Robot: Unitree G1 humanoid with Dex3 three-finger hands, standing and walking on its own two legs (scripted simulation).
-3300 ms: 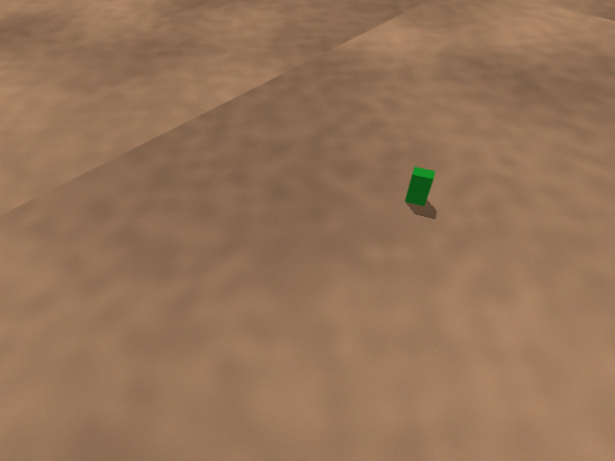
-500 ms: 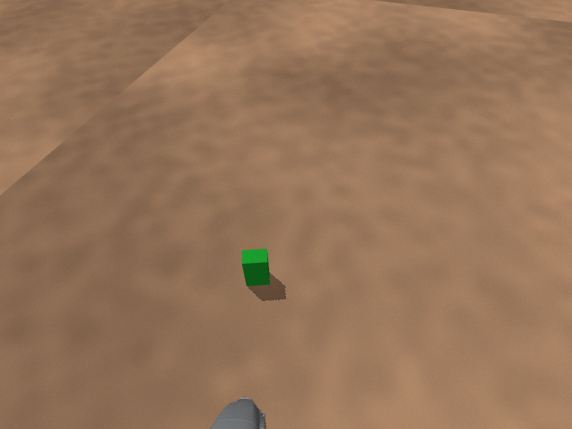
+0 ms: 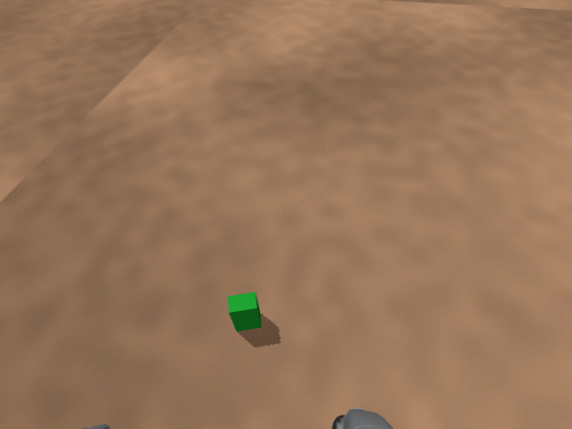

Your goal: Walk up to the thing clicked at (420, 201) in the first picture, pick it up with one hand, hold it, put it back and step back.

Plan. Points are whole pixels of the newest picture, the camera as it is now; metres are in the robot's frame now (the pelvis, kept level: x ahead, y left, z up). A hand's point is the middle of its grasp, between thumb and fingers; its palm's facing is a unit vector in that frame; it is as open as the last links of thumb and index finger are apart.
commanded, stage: walk up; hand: left
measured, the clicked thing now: (245, 312) +0.55 +0.18 -0.68
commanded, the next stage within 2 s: none
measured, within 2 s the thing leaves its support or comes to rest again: neither
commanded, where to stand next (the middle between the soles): +0.18 +0.01 m, yaw +0 degrees
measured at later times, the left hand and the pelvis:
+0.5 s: hand (126, 420) +0.16 +0.28 -0.16, palm faces +0.02 -0.94 -0.35, open 7.4 cm; pelvis +0.07 +0.02 -0.01, yaw +2 degrees
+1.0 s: hand out of the picture +0.12 +0.28 -0.14, palm faces +0.03 -0.94 -0.35, open 7.4 cm; pelvis +0.08 +0.01 +0.01, yaw +2 degrees
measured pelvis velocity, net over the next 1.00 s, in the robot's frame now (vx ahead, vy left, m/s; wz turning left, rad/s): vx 0.08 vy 0.01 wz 0.03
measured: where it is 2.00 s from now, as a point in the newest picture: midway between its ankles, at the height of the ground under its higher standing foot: outside the picture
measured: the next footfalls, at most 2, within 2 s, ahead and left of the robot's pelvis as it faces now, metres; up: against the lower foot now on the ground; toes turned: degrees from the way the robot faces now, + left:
right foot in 0.02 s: +0.11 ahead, -0.12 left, +0.00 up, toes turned +0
left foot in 0.40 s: +0.18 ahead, +0.15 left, +0.00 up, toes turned +2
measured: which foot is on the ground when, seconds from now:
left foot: down 0.00-0.04, up 0.06-0.38, down 0.40-1.00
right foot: up 0.00-0.00, down 0.02-1.00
